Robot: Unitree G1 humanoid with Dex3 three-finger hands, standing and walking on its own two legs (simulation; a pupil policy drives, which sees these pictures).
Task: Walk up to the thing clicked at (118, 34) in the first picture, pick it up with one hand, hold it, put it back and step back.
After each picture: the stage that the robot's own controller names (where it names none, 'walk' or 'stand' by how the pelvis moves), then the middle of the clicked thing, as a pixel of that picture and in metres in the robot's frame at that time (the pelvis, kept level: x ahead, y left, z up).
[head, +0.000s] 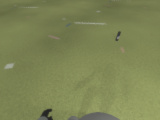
stand; (118, 36) +2.09 -0.65 -0.65
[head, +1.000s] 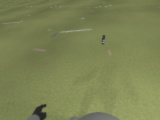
walk; (103, 39) +2.01 -0.15 -0.62
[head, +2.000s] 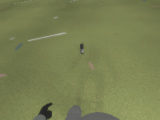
walk; (81, 49) +1.37 +0.27 -0.65
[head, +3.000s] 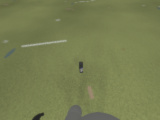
walk; (81, 67) +0.87 +0.23 -0.65
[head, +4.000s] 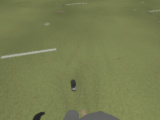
walk; (73, 85) +0.54 +0.21 -0.63
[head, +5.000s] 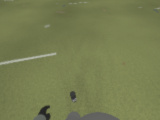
stand; (73, 97) +0.37 +0.21 -0.64
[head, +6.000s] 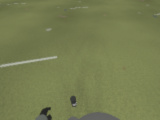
stand; (73, 101) +0.35 +0.19 -0.65
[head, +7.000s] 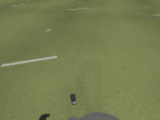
stand; (73, 99) +0.39 +0.20 -0.66
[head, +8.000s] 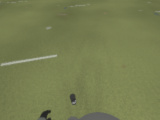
stand; (73, 99) +0.36 +0.21 -0.66
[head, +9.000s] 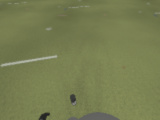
stand; (73, 100) +0.36 +0.20 -0.66
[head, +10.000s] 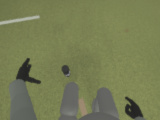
go down; (66, 71) +0.41 +0.23 -0.41
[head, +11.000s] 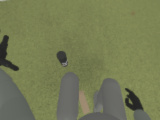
go down; (63, 60) +0.44 +0.26 -0.27
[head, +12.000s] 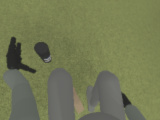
close in; (44, 54) +0.41 +0.30 -0.17
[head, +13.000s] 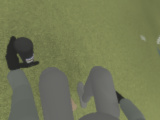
close; (26, 53) +0.41 +0.31 -0.15
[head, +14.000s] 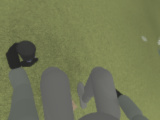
lift; (28, 55) +0.39 +0.31 -0.15
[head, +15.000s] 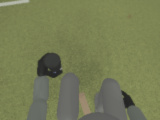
lift; (55, 66) +0.33 +0.26 -0.02
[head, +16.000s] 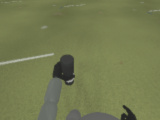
hold; (68, 72) +0.33 +0.16 +0.08
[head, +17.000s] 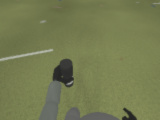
hold; (67, 75) +0.32 +0.17 +0.03
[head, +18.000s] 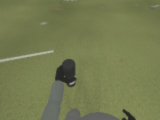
hold; (70, 75) +0.32 +0.16 +0.03
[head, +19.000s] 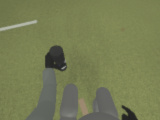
crouch; (59, 60) +0.41 +0.22 -0.04
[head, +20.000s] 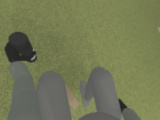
lower; (26, 50) +0.43 +0.31 -0.16
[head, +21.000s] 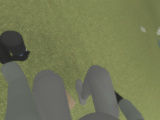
lower; (18, 49) +0.43 +0.32 -0.16
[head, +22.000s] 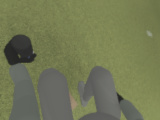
lower; (26, 52) +0.41 +0.32 -0.16
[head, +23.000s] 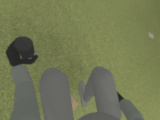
lower; (27, 53) +0.40 +0.32 -0.16
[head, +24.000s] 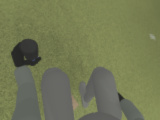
loosen; (31, 54) +0.39 +0.30 -0.16
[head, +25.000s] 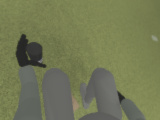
withdraw; (36, 56) +0.40 +0.29 -0.16
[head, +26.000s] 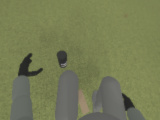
walk; (62, 60) +0.42 +0.25 -0.23
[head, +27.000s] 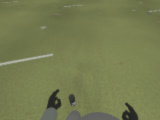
stand; (72, 100) +0.36 +0.18 -0.59
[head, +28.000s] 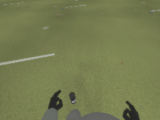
stand; (72, 98) +0.38 +0.20 -0.60
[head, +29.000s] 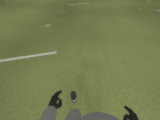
stand; (73, 97) +0.38 +0.19 -0.61
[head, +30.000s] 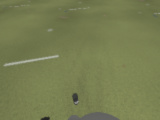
stand; (75, 99) +0.39 +0.19 -0.65
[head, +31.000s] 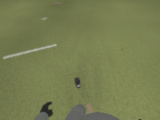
walk; (77, 83) +0.50 +0.20 -0.64
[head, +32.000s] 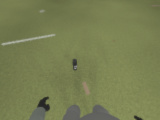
walk; (74, 64) +0.79 +0.24 -0.63
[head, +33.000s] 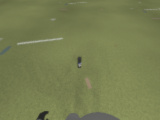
stand; (79, 62) +1.01 +0.22 -0.64
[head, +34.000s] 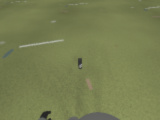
stand; (80, 63) +1.00 +0.22 -0.66
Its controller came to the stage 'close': yes
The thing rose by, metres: 0.68
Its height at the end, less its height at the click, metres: +0.00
